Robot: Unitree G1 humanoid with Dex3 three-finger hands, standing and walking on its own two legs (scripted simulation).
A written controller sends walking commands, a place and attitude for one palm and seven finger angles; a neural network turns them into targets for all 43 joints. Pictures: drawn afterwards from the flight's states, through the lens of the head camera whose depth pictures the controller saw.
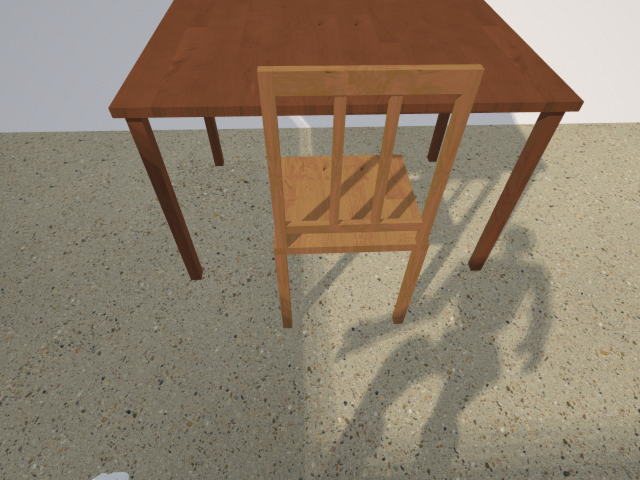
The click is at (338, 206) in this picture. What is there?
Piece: chair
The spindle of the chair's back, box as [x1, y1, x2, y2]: [329, 95, 346, 224]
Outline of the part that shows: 346,95 334,96 329,213 330,224 337,224 338,221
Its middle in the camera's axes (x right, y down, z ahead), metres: +0.03 -0.16 +0.87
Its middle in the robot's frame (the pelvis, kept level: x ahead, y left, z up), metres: +0.75 +0.00 -0.07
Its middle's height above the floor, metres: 0.71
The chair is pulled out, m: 0.00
